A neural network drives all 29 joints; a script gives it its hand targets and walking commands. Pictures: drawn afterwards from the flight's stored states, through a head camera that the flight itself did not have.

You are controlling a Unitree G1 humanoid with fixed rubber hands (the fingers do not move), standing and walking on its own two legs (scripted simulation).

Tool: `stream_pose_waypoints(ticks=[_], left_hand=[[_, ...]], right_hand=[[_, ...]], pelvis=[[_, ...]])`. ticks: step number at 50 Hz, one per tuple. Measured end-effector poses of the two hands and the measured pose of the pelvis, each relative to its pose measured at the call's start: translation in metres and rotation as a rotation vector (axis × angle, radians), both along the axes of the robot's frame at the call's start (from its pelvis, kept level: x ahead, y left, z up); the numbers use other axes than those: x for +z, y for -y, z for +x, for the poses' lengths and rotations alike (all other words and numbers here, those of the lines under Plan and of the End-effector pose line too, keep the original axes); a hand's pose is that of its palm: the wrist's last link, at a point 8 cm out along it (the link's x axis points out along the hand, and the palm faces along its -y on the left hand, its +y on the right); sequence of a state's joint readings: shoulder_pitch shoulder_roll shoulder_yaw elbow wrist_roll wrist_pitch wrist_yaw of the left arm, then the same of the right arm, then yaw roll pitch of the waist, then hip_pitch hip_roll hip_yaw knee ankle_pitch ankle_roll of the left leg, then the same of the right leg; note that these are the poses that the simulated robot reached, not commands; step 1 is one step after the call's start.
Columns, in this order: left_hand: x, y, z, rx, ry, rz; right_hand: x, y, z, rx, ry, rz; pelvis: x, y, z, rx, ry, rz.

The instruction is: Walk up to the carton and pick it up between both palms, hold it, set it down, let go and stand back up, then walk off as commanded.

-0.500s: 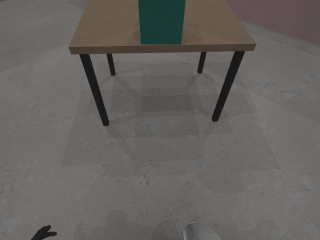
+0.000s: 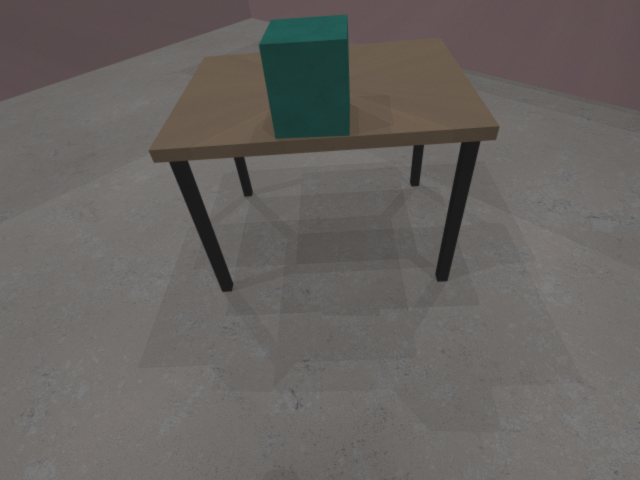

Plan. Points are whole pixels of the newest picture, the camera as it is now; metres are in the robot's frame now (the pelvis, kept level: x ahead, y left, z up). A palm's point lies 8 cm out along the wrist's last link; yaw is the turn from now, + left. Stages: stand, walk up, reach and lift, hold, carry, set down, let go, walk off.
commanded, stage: walk off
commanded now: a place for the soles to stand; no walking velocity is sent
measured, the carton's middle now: (310, 78) +1.10 +0.14 +0.05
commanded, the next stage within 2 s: none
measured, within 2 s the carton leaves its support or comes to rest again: neither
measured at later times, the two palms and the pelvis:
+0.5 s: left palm (88, 447) +0.18 +0.39 -0.10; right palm out of the picture +0.11 -0.23 -0.11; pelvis +0.07 +0.07 +0.00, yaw +0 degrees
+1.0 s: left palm (112, 453) +0.18 +0.36 -0.12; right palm (544, 374) +0.31 -0.26 -0.08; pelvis +0.14 +0.05 +0.00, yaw +1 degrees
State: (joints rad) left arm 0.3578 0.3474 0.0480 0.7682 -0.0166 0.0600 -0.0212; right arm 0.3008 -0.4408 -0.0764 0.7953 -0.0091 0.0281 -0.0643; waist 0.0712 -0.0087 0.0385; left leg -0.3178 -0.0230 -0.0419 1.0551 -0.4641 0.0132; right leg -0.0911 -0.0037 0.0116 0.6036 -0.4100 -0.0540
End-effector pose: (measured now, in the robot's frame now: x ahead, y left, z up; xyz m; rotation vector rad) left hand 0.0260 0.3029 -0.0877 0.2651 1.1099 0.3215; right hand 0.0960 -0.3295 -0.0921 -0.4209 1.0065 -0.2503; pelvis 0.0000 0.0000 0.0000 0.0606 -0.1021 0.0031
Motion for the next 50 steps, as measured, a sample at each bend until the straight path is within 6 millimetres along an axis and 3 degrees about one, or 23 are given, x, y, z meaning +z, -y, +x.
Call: stream_pose_waypoints(ticks=[9,13,17,23,28,32,36,42,46,50], left_hand=[[0.007,-0.010,0.030,-0.045,-0.082,0.043],[0.006,-0.028,0.051,-0.065,-0.114,0.061],[-0.004,-0.051,0.079,-0.081,-0.121,0.070],[-0.012,-0.082,0.136,-0.084,-0.080,0.059],[-0.006,-0.091,0.166,-0.114,-0.042,0.031],[-0.013,-0.091,0.162,-0.086,-0.086,0.009],[-0.021,-0.082,0.148,-0.030,-0.132,-0.014],[-0.031,-0.066,0.130,0.030,-0.160,0.007],[-0.030,-0.058,0.132,0.039,-0.154,0.003],[-0.028,-0.060,0.153,0.007,-0.118,0.002]], right_hand=[[-0.013,-0.007,-0.022,-0.041,-0.146,0.028],[-0.022,-0.023,-0.027,-0.067,-0.211,0.037],[-0.030,-0.047,-0.018,-0.083,-0.234,0.041],[-0.025,-0.089,0.009,-0.062,-0.223,0.061],[-0.005,-0.102,0.042,-0.016,-0.242,0.045],[0.012,-0.091,0.080,0.024,-0.214,-0.005],[0.023,-0.067,0.121,0.054,-0.174,-0.059],[0.021,-0.032,0.183,0.087,-0.065,-0.111],[0.019,-0.039,0.207,0.082,-0.010,-0.091],[0.014,-0.065,0.211,0.101,-0.002,-0.039]], pelvis=[[0.005,-0.007,0.016,-0.026,-0.026,-0.008],[0.002,-0.021,0.033,-0.034,-0.042,-0.021],[-0.007,-0.040,0.053,-0.036,-0.050,-0.043],[-0.006,-0.064,0.068,-0.012,-0.037,-0.055],[0.008,-0.067,0.080,0.002,-0.073,-0.102],[0.012,-0.064,0.095,0.008,-0.088,-0.116],[0.010,-0.057,0.111,0.012,-0.092,-0.113],[-0.007,-0.044,0.130,0.012,-0.064,-0.107],[-0.008,-0.046,0.136,0.010,-0.050,-0.092],[-0.005,-0.053,0.137,0.008,-0.058,-0.073]])
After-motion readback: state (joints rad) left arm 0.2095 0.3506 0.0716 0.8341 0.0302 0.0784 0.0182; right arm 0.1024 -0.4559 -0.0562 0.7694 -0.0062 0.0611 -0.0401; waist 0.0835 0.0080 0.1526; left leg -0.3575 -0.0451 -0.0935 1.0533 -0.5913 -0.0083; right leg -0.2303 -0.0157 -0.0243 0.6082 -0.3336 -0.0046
